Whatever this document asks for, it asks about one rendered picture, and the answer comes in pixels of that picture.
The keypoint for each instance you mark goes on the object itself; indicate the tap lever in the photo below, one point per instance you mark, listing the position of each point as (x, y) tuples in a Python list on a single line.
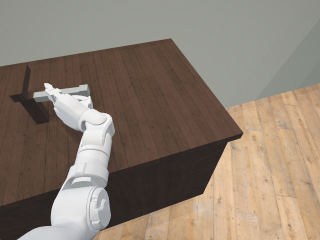
[(82, 90)]

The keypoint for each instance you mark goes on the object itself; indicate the robot left upper arm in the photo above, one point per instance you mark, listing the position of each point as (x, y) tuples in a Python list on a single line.
[(77, 214)]

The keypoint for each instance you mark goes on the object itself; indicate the left robot hand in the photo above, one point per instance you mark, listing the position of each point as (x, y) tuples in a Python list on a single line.
[(69, 108)]

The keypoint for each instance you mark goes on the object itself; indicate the left robot forearm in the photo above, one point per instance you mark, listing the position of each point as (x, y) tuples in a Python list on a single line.
[(90, 167)]

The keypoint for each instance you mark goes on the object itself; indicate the counter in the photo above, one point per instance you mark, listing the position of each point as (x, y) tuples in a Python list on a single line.
[(170, 132)]

